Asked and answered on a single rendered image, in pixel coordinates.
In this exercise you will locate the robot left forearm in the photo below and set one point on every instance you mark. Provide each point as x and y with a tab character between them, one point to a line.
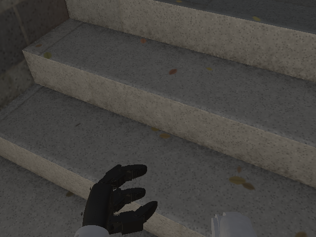
92	231

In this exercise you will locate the right robot thigh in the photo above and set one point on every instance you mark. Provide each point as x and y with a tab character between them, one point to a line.
231	224

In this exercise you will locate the left robot hand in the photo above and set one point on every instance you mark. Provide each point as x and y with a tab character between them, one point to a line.
106	197

